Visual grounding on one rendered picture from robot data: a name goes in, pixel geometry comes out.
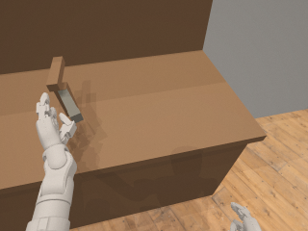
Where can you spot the counter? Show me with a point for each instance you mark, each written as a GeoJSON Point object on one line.
{"type": "Point", "coordinates": [161, 126]}

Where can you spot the tap lever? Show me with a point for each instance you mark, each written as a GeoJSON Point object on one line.
{"type": "Point", "coordinates": [72, 110]}

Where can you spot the robot right hand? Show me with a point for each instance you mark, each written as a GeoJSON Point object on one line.
{"type": "Point", "coordinates": [249, 223]}

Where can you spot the robot left forearm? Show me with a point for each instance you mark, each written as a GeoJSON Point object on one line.
{"type": "Point", "coordinates": [56, 191]}

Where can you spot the robot left hand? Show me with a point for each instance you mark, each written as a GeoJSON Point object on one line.
{"type": "Point", "coordinates": [48, 125]}

